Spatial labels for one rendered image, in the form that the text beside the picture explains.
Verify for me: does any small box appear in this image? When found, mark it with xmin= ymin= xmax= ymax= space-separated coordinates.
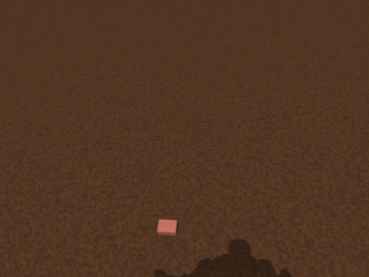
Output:
xmin=157 ymin=219 xmax=178 ymax=235

